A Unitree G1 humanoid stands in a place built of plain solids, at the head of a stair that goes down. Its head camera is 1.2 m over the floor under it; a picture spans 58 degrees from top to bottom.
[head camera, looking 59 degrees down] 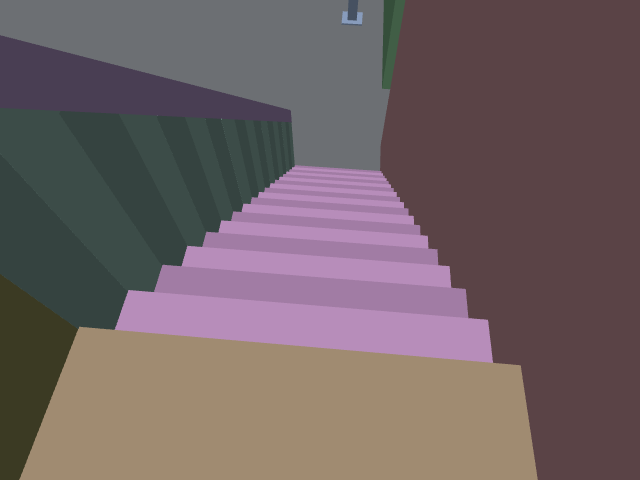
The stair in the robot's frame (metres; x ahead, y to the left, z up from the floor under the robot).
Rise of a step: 0.20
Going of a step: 0.21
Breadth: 1.25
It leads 5 degrees to the right of straight ahead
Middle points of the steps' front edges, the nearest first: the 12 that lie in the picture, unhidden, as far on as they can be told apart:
0.38 0.07 0.00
0.58 0.05 -0.20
0.79 0.03 -0.40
1.00 0.02 -0.60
1.20 0.00 -0.80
1.41 -0.02 -1.00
1.62 -0.04 -1.20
1.83 -0.06 -1.41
2.03 -0.08 -1.61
2.24 -0.09 -1.81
2.45 -0.11 -2.01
2.65 -0.13 -2.21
